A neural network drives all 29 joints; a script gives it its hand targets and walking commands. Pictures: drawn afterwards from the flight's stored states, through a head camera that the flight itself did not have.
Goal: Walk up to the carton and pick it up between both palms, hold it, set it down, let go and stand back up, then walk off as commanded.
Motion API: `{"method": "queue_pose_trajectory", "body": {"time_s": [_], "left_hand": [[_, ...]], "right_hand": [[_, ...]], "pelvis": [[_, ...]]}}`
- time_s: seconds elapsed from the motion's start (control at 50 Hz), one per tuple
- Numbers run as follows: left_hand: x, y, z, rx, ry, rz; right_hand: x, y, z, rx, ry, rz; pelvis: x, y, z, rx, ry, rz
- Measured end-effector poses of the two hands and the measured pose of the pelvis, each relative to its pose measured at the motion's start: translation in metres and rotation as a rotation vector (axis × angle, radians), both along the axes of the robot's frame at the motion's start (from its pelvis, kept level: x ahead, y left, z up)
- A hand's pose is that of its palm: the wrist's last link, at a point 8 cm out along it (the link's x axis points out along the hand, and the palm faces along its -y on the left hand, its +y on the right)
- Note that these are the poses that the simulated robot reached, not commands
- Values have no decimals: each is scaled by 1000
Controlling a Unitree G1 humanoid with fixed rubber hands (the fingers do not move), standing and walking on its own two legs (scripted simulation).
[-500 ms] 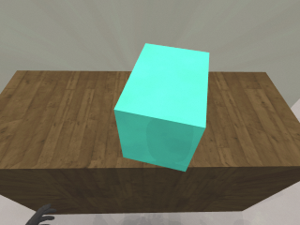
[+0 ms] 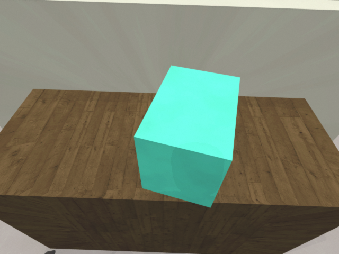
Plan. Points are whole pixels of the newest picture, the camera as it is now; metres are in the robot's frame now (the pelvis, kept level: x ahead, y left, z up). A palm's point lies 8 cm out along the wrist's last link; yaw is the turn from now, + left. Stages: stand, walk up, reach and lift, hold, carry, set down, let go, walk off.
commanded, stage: walk up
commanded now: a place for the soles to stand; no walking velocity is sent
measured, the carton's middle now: (190, 133) +0.45 -0.04 +0.02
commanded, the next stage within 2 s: reach and lift in 0.90 s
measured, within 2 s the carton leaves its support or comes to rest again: neither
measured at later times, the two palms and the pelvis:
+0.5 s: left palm out of the picture +0.08 +0.30 -0.10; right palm out of the picture +0.06 -0.32 -0.11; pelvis -0.01 -0.01 +0.00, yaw +0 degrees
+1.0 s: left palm out of the picture +0.10 +0.29 -0.11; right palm out of the picture +0.08 -0.32 -0.12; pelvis -0.02 -0.01 -0.01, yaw +1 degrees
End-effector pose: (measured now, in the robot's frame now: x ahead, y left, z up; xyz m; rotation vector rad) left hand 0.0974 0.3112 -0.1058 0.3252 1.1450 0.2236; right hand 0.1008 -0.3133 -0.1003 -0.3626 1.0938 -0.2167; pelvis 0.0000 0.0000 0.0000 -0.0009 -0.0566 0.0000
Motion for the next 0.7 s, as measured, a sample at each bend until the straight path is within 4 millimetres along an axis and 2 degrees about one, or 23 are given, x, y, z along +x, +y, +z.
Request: {"method": "queue_pose_trajectory", "body": {"time_s": [0.1,0.22,0.7], "left_hand": [[-18,-6,-3,-9,41,24],[-27,-10,-4,-11,59,44],[-20,-16,0,-1,25,21]], "right_hand": [[-9,2,-5,16,24,-13],[-21,2,-11,30,63,-31],[-50,-11,-12,18,95,-69]], "pelvis": [[-1,-2,2,2,5,1],[-1,-5,3,3,14,2],[-14,-12,3,9,21,-8]]}}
